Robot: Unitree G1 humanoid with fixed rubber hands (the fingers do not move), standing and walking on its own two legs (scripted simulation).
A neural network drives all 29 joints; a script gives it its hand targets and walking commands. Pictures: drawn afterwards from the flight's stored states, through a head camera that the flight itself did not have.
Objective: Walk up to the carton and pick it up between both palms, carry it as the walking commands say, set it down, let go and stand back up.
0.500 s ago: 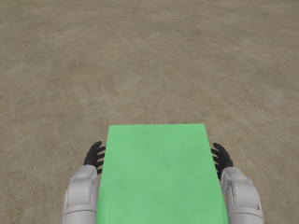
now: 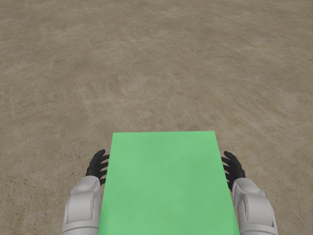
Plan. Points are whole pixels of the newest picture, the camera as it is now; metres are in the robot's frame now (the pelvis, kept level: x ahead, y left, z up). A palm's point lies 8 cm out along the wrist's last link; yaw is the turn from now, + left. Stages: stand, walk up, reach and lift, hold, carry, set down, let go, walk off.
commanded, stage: hold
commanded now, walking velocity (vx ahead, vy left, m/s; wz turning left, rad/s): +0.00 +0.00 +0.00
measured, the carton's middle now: (164, 198) +0.25 +0.00 -0.04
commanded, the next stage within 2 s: carry in 0.92 s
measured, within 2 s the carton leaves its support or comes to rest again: neither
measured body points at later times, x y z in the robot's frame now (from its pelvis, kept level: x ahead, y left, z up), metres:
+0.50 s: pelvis +0.00 +0.00 +0.00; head -0.03 +0.01 +0.45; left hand +0.28 +0.18 +0.03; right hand +0.27 -0.18 +0.03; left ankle +0.02 +0.12 -0.75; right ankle +0.00 -0.12 -0.75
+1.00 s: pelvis +0.00 +0.00 -0.01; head -0.05 +0.00 +0.44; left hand +0.28 +0.18 +0.04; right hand +0.27 -0.18 +0.03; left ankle +0.02 +0.12 -0.75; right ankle +0.00 -0.12 -0.75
